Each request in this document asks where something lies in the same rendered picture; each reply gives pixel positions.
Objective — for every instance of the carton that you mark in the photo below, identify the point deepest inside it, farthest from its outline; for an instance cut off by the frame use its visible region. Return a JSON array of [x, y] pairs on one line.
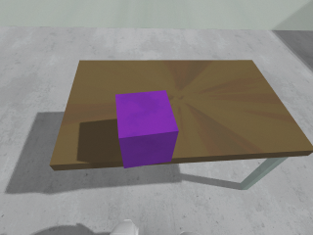
[[147, 129]]

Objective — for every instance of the table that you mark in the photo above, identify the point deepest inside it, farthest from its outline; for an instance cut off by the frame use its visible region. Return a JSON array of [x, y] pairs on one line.
[[225, 110]]

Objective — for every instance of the robot left thigh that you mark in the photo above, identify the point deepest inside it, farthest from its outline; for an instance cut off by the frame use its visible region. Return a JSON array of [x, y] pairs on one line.
[[125, 228]]

